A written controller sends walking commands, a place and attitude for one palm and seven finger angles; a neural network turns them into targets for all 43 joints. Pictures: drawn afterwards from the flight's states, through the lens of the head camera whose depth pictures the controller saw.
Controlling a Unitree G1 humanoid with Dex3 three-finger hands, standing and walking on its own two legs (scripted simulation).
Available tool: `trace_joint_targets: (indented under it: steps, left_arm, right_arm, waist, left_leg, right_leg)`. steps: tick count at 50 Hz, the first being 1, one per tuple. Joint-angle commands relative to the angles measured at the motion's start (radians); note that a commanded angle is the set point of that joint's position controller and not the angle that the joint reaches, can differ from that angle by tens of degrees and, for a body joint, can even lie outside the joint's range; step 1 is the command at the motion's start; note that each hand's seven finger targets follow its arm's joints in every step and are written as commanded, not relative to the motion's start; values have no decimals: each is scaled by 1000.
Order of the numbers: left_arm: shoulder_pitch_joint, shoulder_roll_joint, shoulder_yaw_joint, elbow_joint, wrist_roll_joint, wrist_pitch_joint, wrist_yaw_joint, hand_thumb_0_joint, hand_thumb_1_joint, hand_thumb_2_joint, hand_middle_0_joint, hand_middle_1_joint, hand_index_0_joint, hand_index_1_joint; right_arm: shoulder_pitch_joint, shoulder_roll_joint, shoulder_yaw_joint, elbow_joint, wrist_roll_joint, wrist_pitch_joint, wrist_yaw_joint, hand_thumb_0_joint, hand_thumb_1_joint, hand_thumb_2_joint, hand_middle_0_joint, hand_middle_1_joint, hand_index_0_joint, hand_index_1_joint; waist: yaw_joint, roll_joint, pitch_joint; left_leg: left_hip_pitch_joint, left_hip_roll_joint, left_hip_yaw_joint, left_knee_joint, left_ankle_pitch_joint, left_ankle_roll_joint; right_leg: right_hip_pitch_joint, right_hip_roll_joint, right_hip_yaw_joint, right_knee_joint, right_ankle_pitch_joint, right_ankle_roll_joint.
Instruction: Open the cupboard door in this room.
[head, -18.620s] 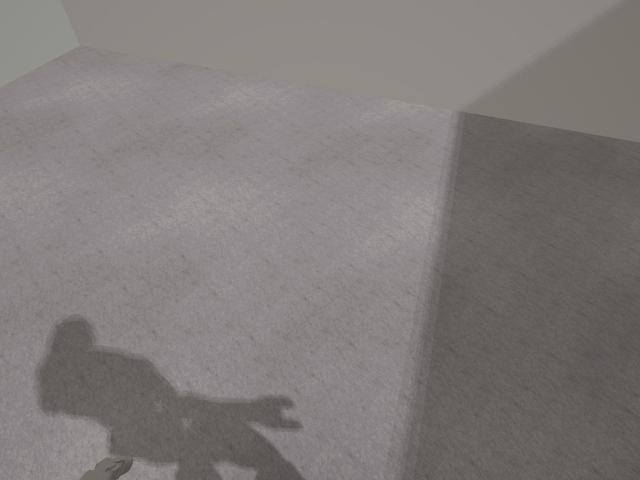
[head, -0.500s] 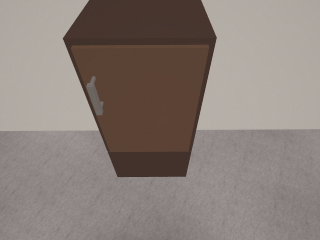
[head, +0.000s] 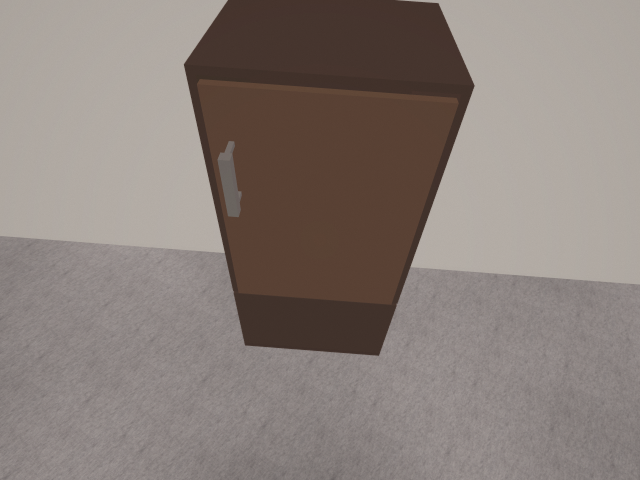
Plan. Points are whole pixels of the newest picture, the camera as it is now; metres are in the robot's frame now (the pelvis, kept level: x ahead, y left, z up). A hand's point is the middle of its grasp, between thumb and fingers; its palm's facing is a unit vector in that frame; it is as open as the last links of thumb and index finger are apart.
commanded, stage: come to a stop and stand still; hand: left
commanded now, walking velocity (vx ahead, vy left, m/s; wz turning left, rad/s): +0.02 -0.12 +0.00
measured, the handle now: (232, 179) +0.60 +0.22 +0.00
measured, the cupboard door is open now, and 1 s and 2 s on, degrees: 0 0 0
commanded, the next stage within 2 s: look again from close up in 0.52 s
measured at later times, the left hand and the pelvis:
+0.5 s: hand out of the picture +0.01 +0.15 -0.18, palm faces +0.03 -0.98 -0.17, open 7.3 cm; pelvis +0.03 -0.02 +0.00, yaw +0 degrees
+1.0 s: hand out of the picture +0.02 +0.18 -0.17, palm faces +0.01 -0.98 -0.22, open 7.3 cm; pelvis +0.00 +0.00 -0.01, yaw -1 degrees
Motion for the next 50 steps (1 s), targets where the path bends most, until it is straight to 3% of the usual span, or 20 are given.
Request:
trace_joint_targets:
  steps: [1, 5, 7, 14, 20, 30, 31, 32, 33, 34, 35, 36, 39, 42, 43, 50]
  left_arm:
    - [27, 37, -1, -23, -1, -17, 5, 0, 900, 900, -200, -300, -200, -300]
    - [64, 32, 0, -6, -6, -20, 10, 0, 900, 900, -200, -300, -200, -300]
    - [74, 35, 3, -3, -9, -22, 15, 0, 900, 900, -200, -300, -200, -300]
    - [69, 38, 8, -10, -13, -35, 26, 0, 900, 900, -200, -300, -200, -300]
    - [53, 49, 7, -12, -13, -38, 29, 0, 900, 900, -200, -300, -200, -300]
    - [15, 100, 16, -35, -12, -46, 27, 0, 900, 900, -200, -300, -200, -300]
    - [118, 99, 19, 1, -2, -62, 68, 0, 900, 900, -200, -300, -200, -300]
    - [101, 143, 27, -45, -2, -75, 61, 0, 900, 900, -200, -300, -200, -300]
    - [68, 126, 18, -58, -2, -78, 51, 0, 900, 900, -200, -300, -200, -300]
    - [26, 123, 18, -67, 0, -79, 46, 0, 900, 900, -200, -300, -200, -300]
    - [9, 104, 15, -81, -2, -72, 40, 0, 900, 900, -200, -300, -200, -300]
    - [6, 86, 14, -88, -6, -68, 37, 0, 900, 900, -200, -300, -200, -300]
    - [-7, 76, 9, -91, -5, -51, 27, 0, 900, 900, -200, -300, -200, -300]
    - [-2, 71, 5, -89, -6, -42, 21, 0, 900, 900, -200, -300, -200, -300]
    - [-4, 71, 4, -91, -6, -39, 19, 0, 900, 900, -200, -300, -200, -300]
    - [5, 82, 7, -95, -7, -37, 15, 0, 900, 900, -200, -300, -200, -300]
  right_arm:
    - [44, -125, -18, -24, 3, -22, -18, 0, -900, -900, 200, 300, 200, 300]
    - [77, -98, -13, -3, 6, -28, -29, 0, -900, -900, 200, 300, 200, 300]
    - [97, -85, -12, 6, 7, -29, -32, 0, -900, -900, 200, 300, 200, 300]
    - [107, -57, -10, 23, 8, -32, -29, 0, -900, -900, 200, 300, 200, 300]
    - [99, -55, -8, 25, 8, -27, -29, 0, -900, -900, 200, 300, 200, 300]
    - [58, -110, -17, 3, 5, -28, -25, 0, -900, -900, 200, 300, 200, 300]
    - [-56, -118, -14, -66, 13, -34, -8, 0, -900, -900, 200, 300, 200, 300]
    - [22, -62, -7, -103, 9, -21, -3, 0, -900, -900, 200, 300, 200, 300]
    - [23, -59, -6, -101, 8, -20, -4, 0, -900, -900, 200, 300, 200, 300]
    - [55, -43, -5, -92, 6, -20, 4, 0, -900, -900, 200, 300, 200, 300]
    - [82, -60, -2, -94, 1, -23, 6, 0, -900, -900, 200, 300, 200, 300]
    - [89, -81, -1, -95, -4, -27, 5, 0, -900, -900, 200, 300, 200, 300]
    - [58, -99, 5, -109, -6, -32, -1, 0, -900, -900, 200, 300, 200, 300]
    - [44, -113, 12, -121, -5, -31, -4, 0, -900, -900, 200, 300, 200, 300]
    - [44, -117, 14, -120, -4, -31, -3, 0, -900, -900, 200, 300, 200, 300]
    - [65, -120, 19, -97, -5, -35, -2, 0, -900, -900, 200, 300, 200, 300]
  waist:
    - [-17, 98, 110]
    - [-19, 42, 91]
    - [-23, 14, 54]
    - [-26, 21, -15]
    - [-26, 39, 39]
    - [-27, 36, 5]
    - [20, 1, 20]
    - [-39, -17, -78]
    - [-40, 38, -62]
    - [-58, 34, -78]
    - [-62, 53, -78]
    - [-58, 59, -69]
    - [-36, 120, 9]
    - [-29, 29, 72]
    - [-27, 31, 98]
    - [-21, 23, 72]
  left_leg:
    - [-115, 204, -188, -202, -68, 39]
    - [-84, 177, -127, -103, 213, 26]
    - [-60, 161, -98, -62, 285, 16]
    - [-43, 138, -76, -33, 291, -1]
    - [-62, 137, -68, -40, 256, -6]
    - [-21, 139, -74, -42, 276, -5]
    - [-137, 127, 3, 201, 223, -30]
    - [-185, 80, -44, 199, -82, -20]
    - [-171, 80, -37, 160, -115, -20]
    - [-125, 86, -26, 109, -53, -23]
    - [-101, 90, -55, 68, 31, -18]
    - [-103, 117, -78, 57, 111, -5]
    - [-151, 144, -96, 9, 209, 10]
    - [-187, 133, -107, -30, 108, 17]
    - [-203, 129, -110, -47, 68, 18]
    - [-198, 116, -109, -72, 5, 21]
  right_leg:
    - [-38, -47, 33, -16, 13, 18]
    - [-3, -66, 50, -40, 141, 15]
    - [21, -75, 60, -36, 202, 6]
    - [78, -92, 78, -34, 285, -13]
    - [62, -98, 88, -44, 289, -19]
    - [77, -103, 95, -57, 318, -29]
    - [71, -152, 164, -17, 747, 18]
    - [161, -212, 213, -2, 753, -38]
    - [124, -213, 202, -17, 653, -76]
    - [85, -186, 152, -9, 506, -84]
    - [47, -145, 127, 9, 320, -76]
    - [25, -108, 114, 17, 217, -62]
    - [16, -73, 85, 38, 118, -45]
    - [-4, -64, 92, 13, 42, -37]
    - [-17, -65, 95, 4, 12, -35]
    - [1, -68, 106, -7, -26, -33]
